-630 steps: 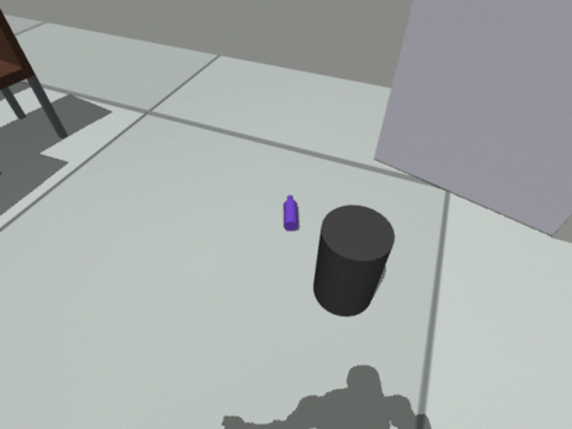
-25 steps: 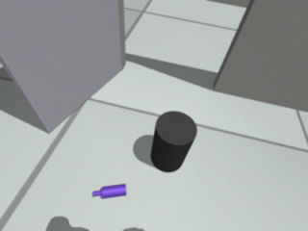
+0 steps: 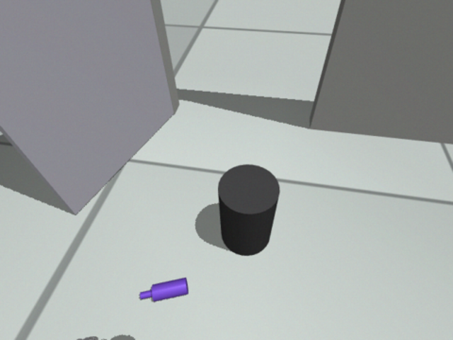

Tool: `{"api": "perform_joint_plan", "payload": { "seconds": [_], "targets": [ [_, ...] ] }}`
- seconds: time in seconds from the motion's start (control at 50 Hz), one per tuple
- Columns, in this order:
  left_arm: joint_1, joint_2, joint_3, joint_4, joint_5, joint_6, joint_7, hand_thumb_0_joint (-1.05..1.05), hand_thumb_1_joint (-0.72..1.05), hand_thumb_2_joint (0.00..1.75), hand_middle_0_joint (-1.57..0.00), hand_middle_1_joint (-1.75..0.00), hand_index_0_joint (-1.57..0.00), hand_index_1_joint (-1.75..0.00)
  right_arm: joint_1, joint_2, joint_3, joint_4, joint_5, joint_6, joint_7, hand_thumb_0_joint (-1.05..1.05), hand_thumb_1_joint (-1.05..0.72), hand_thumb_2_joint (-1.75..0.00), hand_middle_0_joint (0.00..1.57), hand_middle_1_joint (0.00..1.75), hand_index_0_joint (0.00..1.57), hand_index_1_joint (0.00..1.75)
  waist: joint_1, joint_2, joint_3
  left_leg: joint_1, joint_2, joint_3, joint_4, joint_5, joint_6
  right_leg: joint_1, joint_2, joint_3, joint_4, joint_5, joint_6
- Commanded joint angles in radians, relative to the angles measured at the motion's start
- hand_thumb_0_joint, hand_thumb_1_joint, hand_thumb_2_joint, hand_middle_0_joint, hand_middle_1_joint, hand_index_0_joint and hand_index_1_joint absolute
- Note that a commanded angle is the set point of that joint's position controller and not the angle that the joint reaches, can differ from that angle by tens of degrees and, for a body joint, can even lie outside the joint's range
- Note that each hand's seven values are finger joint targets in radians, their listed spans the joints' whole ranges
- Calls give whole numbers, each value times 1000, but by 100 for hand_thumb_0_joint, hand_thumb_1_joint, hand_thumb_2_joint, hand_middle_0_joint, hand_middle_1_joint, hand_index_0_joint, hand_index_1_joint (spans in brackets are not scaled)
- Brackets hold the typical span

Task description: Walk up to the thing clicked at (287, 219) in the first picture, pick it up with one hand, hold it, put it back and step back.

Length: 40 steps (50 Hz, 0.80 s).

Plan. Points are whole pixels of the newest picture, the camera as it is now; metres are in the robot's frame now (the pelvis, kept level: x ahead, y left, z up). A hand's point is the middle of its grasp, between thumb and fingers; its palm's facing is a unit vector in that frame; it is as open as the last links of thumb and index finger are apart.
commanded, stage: walk up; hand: left
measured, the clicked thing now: (164, 290) +0.44 +0.29 -0.74
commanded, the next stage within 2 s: stand in 1.12 s
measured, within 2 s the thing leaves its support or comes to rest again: neither
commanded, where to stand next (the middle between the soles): +0.07 +0.01 m, yaw +2 degrees
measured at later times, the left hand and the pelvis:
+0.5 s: hand out of the picture +0.09 +0.26 -0.14, palm faces +0.06 -0.94 -0.33, open 7.4 cm; pelvis +0.01 +0.00 +0.01, yaw +1 degrees
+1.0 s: hand out of the picture +0.08 +0.26 -0.15, palm faces +0.05 -0.95 -0.32, open 7.4 cm; pelvis +0.01 +0.01 +0.01, yaw +2 degrees
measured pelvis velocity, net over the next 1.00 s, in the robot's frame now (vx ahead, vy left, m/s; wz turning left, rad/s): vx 0.01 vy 0.01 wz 0.03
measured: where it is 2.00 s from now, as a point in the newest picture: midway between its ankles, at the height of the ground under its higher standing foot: outside the picture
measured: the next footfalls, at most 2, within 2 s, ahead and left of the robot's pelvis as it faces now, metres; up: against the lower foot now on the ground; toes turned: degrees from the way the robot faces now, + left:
left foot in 0.06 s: +0.03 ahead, +0.13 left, +0.00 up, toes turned -1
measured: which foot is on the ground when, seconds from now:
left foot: up 0.00-0.04, down 0.06-1.00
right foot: down 0.00-1.00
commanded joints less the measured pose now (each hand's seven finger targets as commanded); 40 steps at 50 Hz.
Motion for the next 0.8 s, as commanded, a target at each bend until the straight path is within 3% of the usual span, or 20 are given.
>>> {"api": "perform_joint_plan", "payload": {
  "seconds": [0.0, 0.02, 0.04, 0.06, 0.08, 0.1, 0.14, 0.16, 0.38, 0.66, 0.78],
  "targets": [
    [-51, 269, 64, -72, -13, -21, 21, 0, 90, 90, -20, -30, -20, -30, 43, -147, -33, -27, -5, -43, -21, 0, -90, -90, 20, 30, 20, 30, -7, -180, -137, 17, 9, 25, -277, 160, 2, 136, -220, 183, -97, 334, -126],
    [-69, 268, 59, -73, -21, -17, 19, 0, 90, 90, -20, -30, -20, -30, 57, -151, -38, -16, -10, -49, -23, 0, -90, -90, 20, 30, 20, 30, -21, -150, -151, 112, 20, 0, -365, 317, 8, 82, -212, 160, -74, 349, -92],
    [-81, 248, 53, -74, -31, -16, 19, 0, 90, 90, -20, -30, -20, -30, 56, -169, -48, -11, -16, -53, -26, 0, -90, -90, 20, 30, 20, 30, -23, -108, -167, 188, 63, -66, -365, 444, 24, 29, -183, 137, -50, 340, -56],
    [-66, 225, 47, -77, -38, -16, 18, 0, 90, 90, -20, -30, -20, -30, 35, -202, -54, -19, -22, -57, -29, 0, -90, -90, 20, 30, 20, 30, -4, -36, -176, 214, 149, -162, -384, 545, 58, -16, -127, 100, -12, 260, -18],
    [-53, 208, 45, -58, -43, -13, 19, 0, 90, 90, -20, -30, -20, -30, -25, -219, -51, -33, -17, -62, -27, 0, -90, -90, 20, 30, 20, 30, 25, 0, -147, 161, 209, -222, -397, 514, 90, -17, -77, 65, -53, 105, 0],
    [-39, 222, 48, -23, -39, -12, 20, 0, 90, 90, -20, -30, -20, -30, -80, -225, -46, -30, -9, -59, -20, 0, -90, -90, 20, 30, 20, 30, 44, 19, -114, 47, 205, -190, -363, 414, 110, 83, -80, 59, -110, -23, 0],
    [-77, 243, 48, -18, -21, -27, 18, 0, 90, 90, -20, -30, -20, -30, -74, -180, -31, -14, -4, -55, -13, 0, -90, -90, 20, 30, 20, 30, 19, 6, -122, 62, 126, -83, -335, 460, 52, 140, -122, 102, -153, 144, -22],
    [-71, 246, 48, -5, -24, -30, 18, 0, 90, 90, -20, -30, -20, -30, -79, -171, -28, -16, -6, -55, -14, 0, -90, -90, 20, 30, 20, 30, 18, 34, -112, 77, 104, -60, -339, 466, 38, 117, -130, 105, -142, 210, -27],
    [-87, 242, 38, 70, -22, -35, 22, 0, 90, 90, -20, -30, -20, -30, -98, -165, -24, 20, -1, -47, -13, 0, -90, -90, 20, 30, 20, 30, 2, -42, -128, 123, 117, -64, -362, 491, 42, 135, -128, 78, -191, 266, -13],
    [-82, 244, 36, 102, -20, -36, 22, 0, 90, 90, -20, -30, -20, -30, -139, -155, -18, 47, -5, -41, -8, 0, -90, -90, 20, 30, 20, 30, 8, -34, -97, 119, 107, -65, -404, 423, 32, 116, -128, 79, -238, 185, 2],
    [-74, 241, 35, 102, -18, -36, 24, 0, 90, 90, -20, -30, -20, -30, -133, -158, -18, 61, -5, -42, -9, 0, -90, -90, 20, 30, 20, 30, 8, -22, -128, 114, 111, -69, -412, 438, 32, 153, -131, 73, -229, 212, 0]
  ]
}}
